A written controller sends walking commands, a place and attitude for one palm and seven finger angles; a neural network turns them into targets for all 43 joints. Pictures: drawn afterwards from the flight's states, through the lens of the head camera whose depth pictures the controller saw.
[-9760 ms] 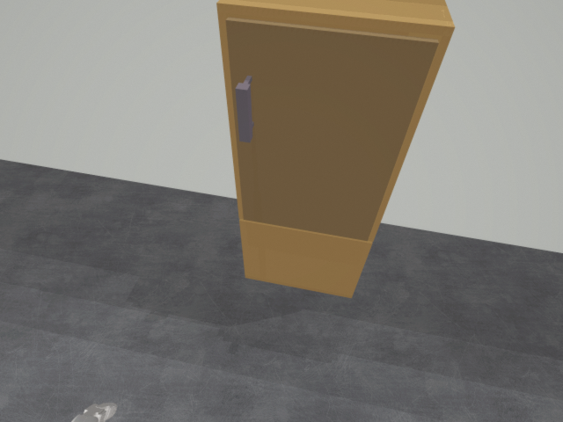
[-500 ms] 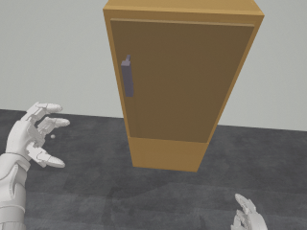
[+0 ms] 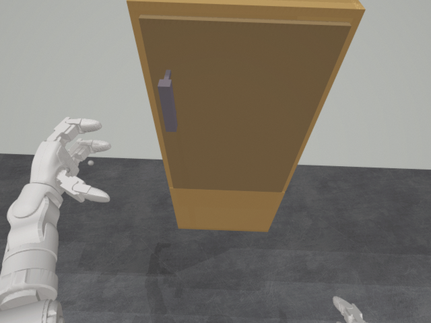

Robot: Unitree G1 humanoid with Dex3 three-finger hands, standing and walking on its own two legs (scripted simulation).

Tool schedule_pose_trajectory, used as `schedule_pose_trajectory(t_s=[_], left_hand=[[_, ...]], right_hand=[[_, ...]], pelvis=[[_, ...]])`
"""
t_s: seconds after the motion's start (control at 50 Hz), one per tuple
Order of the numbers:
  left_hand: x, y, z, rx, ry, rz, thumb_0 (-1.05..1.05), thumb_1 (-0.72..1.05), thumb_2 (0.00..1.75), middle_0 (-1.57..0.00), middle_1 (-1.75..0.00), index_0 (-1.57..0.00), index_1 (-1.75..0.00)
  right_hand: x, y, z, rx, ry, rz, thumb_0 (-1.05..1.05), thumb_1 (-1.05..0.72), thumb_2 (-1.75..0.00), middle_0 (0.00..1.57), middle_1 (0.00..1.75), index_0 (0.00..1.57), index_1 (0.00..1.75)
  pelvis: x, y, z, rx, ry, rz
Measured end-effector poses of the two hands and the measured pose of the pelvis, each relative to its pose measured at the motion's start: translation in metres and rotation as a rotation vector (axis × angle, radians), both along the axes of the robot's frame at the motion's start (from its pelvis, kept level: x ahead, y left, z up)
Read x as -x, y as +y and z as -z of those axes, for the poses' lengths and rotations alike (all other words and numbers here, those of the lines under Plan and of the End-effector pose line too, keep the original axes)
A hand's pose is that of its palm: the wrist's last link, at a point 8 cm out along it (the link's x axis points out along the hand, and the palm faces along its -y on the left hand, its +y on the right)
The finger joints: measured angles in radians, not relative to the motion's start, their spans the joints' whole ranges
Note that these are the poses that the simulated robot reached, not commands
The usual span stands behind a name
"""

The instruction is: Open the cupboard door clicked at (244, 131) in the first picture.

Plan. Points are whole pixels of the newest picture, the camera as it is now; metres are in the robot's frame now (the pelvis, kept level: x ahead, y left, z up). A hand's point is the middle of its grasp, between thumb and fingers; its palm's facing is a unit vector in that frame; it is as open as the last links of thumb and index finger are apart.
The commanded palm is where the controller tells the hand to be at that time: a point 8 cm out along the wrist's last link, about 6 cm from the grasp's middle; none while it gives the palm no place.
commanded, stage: move the hooked fingers beside the handle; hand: left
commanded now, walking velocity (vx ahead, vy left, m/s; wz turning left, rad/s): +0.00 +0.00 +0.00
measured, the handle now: (169, 101) +0.56 +0.13 +0.08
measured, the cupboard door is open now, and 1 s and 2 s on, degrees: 0 0 0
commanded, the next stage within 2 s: slide the fingers in behind the handle in 1.78 s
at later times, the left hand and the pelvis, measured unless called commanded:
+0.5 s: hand (116, 135) +0.44 +0.22 +0.09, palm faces -0.01 -1.00 +0.01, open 14.0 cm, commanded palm +0.42 +0.27 +0.09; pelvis +0.00 +0.00 -0.01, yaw -1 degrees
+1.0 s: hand (135, 112) +0.51 +0.19 +0.09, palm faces -0.02 -1.00 +0.00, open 14.0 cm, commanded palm +0.49 +0.25 +0.09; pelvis +0.00 +0.00 -0.02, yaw -2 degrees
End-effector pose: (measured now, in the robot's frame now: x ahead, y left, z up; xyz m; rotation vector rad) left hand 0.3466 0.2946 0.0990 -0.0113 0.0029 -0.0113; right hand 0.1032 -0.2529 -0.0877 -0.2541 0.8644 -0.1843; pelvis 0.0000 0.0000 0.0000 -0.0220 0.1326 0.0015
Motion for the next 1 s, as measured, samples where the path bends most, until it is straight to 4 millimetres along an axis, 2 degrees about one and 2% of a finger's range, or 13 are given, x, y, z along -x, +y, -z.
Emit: schedule_pose_trajectory(t_s=[0.3,0.74,1.0], left_hand=[[-0.048,-0.017,0.001,-0.001,0.01,0.01,-0.01,-0.5,0.3,-0.3,-1.2,-0.3,-1.2],[-0.111,-0.037,0.007,-0.004,0.029,0.016,-0.01,-0.5,0.3,-0.3,-1.2,-0.3,-1.2],[-0.146,-0.047,0.006,-0.015,0.03,0.009,-0.01,-0.5,0.3,-0.3,-1.2,-0.3,-1.2]], right_hand=[[0.022,0.002,0.008,-0.004,0.09,0.039,0.01,-0.9,-0.9,0.2,0.3,0.21,0.3],[0.087,-0.012,0.022,0.014,0.319,0.135,0.0,-0.9,-0.9,0.2,0.3,0.21,0.3],[0.112,-0.01,0.025,0.01,0.416,0.176,0.0,-0.9,-0.9,0.2,0.3,0.21,0.3]], pelvis=[[0.0,0.004,0.003,0.003,0.037,0.007],[-0.001,0.001,0.012,0.009,0.118,0.019],[-0.004,0.0,0.017,0.015,0.167,0.024]])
